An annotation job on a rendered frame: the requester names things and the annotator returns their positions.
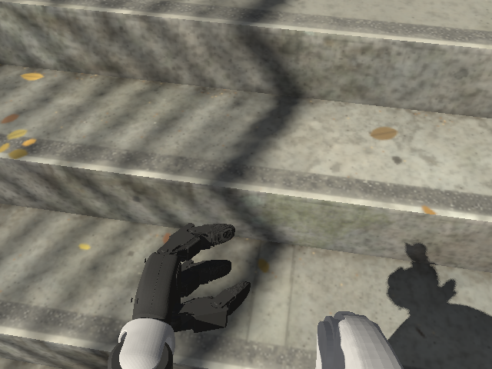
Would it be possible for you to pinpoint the left robot hand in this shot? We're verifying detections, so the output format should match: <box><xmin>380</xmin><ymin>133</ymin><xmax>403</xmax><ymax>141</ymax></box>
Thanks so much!
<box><xmin>131</xmin><ymin>223</ymin><xmax>251</xmax><ymax>333</ymax></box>

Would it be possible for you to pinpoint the left robot forearm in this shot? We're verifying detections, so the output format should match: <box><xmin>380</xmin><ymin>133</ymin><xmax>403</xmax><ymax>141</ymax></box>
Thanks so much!
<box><xmin>108</xmin><ymin>318</ymin><xmax>175</xmax><ymax>369</ymax></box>

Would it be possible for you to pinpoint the robot right thigh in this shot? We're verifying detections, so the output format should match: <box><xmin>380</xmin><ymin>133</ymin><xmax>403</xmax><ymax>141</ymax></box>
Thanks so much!
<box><xmin>316</xmin><ymin>314</ymin><xmax>404</xmax><ymax>369</ymax></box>

